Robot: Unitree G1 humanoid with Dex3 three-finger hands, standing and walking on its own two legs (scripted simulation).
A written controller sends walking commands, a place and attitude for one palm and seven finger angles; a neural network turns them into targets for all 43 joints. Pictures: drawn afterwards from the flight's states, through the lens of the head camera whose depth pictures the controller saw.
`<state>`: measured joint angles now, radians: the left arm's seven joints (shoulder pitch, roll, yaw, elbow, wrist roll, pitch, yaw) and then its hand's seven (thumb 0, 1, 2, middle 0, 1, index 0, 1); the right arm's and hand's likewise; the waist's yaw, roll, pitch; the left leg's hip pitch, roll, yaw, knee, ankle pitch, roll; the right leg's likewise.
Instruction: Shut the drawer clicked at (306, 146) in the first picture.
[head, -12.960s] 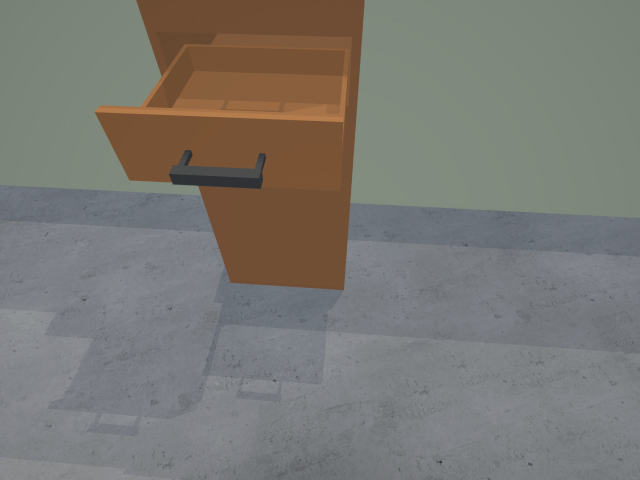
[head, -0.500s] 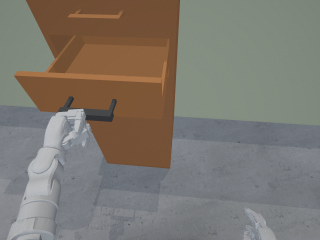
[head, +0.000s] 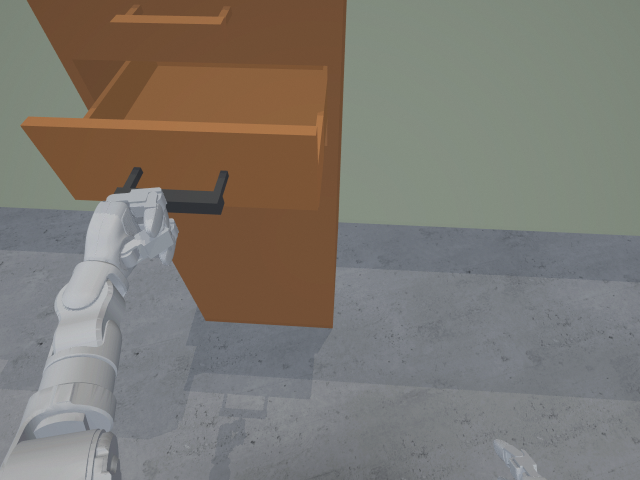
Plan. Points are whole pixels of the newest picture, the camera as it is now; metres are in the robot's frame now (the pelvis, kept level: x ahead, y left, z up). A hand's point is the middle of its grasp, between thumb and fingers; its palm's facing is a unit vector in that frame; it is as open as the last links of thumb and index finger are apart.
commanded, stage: push the drawer shut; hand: left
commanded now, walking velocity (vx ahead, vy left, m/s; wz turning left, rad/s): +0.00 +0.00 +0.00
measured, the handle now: (174, 188) +0.47 +0.22 +0.10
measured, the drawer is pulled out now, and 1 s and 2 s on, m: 0.16 0.04 0.00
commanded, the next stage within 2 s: pull the fist back off the drawer in 1.56 s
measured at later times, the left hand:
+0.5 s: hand (183, 195) +0.45 +0.20 +0.10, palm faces -0.03 -1.00 -0.03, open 3.4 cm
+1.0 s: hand (193, 165) +0.51 +0.20 +0.10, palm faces -0.03 -1.00 -0.02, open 3.3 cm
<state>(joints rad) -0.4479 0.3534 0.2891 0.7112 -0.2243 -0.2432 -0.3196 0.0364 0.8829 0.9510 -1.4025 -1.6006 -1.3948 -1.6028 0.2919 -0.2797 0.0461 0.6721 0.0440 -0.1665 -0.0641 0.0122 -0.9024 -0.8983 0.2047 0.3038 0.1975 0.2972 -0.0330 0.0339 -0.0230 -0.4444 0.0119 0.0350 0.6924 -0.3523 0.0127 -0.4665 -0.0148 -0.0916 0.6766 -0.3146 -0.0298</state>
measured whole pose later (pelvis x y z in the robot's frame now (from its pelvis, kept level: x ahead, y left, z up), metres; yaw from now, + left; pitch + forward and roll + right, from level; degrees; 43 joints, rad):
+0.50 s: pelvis +0.00 +0.01 -0.01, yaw -1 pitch +10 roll -1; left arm -0.74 0.43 0.32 1.03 -0.17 -0.31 -0.30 0.04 0.90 0.96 -1.40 -1.60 -1.39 -1.60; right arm 0.35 -0.28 0.05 0.69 0.03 -0.11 -0.04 0.01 -0.90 -0.90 0.20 0.30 0.20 0.30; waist -0.08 0.02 -0.03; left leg -0.56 0.01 0.04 0.75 -0.37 0.02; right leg -0.58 -0.02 -0.08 0.72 -0.32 -0.02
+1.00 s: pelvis +0.00 +0.01 -0.01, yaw -1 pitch +15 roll -2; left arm -0.96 0.54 0.39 1.21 -0.10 -0.30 -0.30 0.04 0.87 0.95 -1.40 -1.60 -1.39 -1.60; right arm 0.40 -0.29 0.04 0.69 0.01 -0.05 -0.03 0.01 -0.90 -0.90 0.21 0.30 0.20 0.30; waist -0.15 0.02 -0.05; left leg -0.69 0.03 0.04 0.81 -0.39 0.03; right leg -0.69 0.00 -0.08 0.75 -0.32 -0.02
